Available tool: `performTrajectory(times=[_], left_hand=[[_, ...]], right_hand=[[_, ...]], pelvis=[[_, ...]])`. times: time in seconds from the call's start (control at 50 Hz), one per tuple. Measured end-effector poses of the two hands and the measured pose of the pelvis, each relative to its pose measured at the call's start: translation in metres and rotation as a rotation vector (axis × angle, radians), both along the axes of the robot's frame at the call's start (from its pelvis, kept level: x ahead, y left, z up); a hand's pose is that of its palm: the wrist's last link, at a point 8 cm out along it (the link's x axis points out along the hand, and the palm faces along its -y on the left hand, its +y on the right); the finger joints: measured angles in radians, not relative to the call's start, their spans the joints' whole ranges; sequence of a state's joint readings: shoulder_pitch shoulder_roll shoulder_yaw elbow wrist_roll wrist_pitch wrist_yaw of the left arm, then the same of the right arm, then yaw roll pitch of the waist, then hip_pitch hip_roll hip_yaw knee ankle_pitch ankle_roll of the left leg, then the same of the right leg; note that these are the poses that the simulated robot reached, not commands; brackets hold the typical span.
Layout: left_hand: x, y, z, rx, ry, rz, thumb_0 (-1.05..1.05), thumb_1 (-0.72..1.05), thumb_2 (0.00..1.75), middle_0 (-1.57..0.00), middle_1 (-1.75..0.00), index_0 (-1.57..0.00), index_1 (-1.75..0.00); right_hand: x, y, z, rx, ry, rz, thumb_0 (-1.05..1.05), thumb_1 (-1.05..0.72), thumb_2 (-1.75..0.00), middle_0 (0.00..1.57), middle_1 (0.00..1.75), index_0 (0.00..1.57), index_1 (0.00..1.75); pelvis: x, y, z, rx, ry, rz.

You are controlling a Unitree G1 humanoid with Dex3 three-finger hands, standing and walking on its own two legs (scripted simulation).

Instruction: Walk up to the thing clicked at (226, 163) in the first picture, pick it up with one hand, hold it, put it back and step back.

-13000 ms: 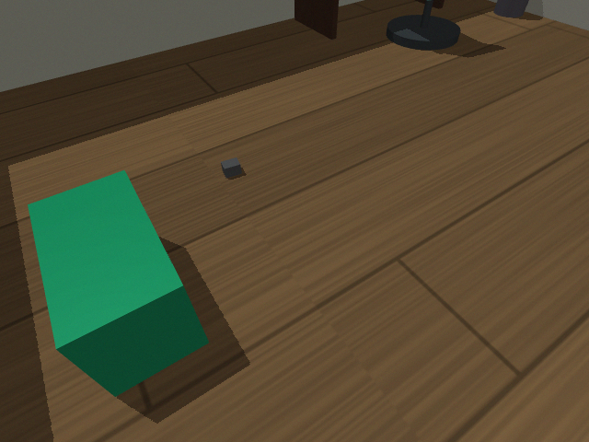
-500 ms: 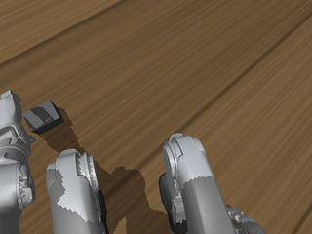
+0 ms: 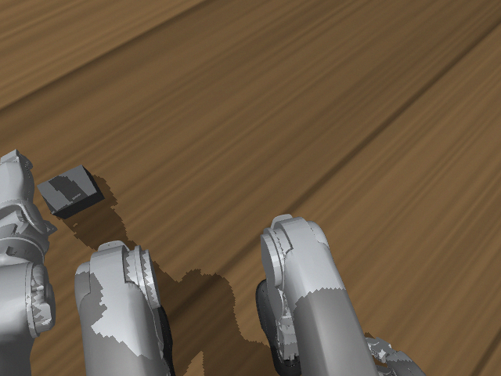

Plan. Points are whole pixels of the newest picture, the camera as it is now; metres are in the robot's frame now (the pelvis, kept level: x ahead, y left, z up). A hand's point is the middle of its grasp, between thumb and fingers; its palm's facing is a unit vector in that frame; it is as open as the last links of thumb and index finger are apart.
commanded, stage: rise first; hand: left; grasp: from above
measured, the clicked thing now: (72, 192) +0.45 +0.30 -0.29
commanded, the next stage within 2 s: approach in 0.92 s
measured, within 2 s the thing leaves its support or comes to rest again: neither
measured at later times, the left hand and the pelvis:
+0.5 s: hand (31, 203) +0.41 +0.32 -0.18, palm faces -0.33 -0.26 -0.91, open 12.7 cm; pelvis +0.00 +0.00 +0.00, yaw +0 degrees
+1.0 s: hand (29, 205) +0.40 +0.33 -0.17, palm faces -0.33 -0.24 -0.91, open 12.7 cm; pelvis +0.00 +0.00 +0.00, yaw +0 degrees
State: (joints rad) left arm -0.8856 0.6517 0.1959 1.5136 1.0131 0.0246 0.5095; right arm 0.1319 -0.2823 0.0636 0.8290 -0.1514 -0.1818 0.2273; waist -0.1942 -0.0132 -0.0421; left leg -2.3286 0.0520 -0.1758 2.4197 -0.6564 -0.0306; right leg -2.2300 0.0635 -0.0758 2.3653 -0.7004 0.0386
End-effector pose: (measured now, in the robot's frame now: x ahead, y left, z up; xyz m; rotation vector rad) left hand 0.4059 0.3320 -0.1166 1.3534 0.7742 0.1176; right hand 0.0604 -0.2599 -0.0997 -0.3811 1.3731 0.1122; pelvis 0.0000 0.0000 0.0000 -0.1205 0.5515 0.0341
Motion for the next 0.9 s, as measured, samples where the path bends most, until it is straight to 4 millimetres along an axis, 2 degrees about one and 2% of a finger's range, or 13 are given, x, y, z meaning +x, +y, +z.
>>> performTrajectory(times=[0.12,0.38,0.58,0.9], left_hand=[[-0.002,-0.003,-0.003,-0.005,-0.016,-0.015,0.0,-0.29,0.77,-0.37,-0.74,-0.35,-0.75],[0.009,-0.003,0.002,0.005,-0.02,0.011,0.0,-0.3,0.78,-0.37,-0.73,-0.35,-0.75],[0.001,-0.004,-0.004,-0.006,-0.009,0.0,0.0,-0.29,0.78,-0.38,-0.73,-0.35,-0.75],[0.0,-0.004,-0.003,-0.004,-0.043,-0.011,0.0,-0.29,0.78,-0.39,-0.7,-0.36,-0.73]], right_hand=[[0.002,-0.001,0.001,-0.002,0.004,0.009,0.0,-0.91,-0.9,0.2,0.3,0.2,0.3],[0.002,-0.002,0.001,0.0,-0.002,0.011,0.0,-0.91,-0.91,0.2,0.3,0.19,0.3],[-0.005,0.001,0.0,0.014,0.022,0.002,0.0,-0.9,-0.9,0.2,0.3,0.2,0.3],[0.001,0.0,0.004,0.003,0.0,0.02,0.0,-0.9,-0.9,0.2,0.3,0.2,0.3]], pelvis=[[0.0,0.0,0.0,0.002,0.0,0.003],[0.001,-0.001,0.0,0.0,0.006,0.0],[0.001,-0.001,0.0,0.0,0.003,-0.001],[0.0,0.001,0.0,-0.006,-0.003,0.0]])
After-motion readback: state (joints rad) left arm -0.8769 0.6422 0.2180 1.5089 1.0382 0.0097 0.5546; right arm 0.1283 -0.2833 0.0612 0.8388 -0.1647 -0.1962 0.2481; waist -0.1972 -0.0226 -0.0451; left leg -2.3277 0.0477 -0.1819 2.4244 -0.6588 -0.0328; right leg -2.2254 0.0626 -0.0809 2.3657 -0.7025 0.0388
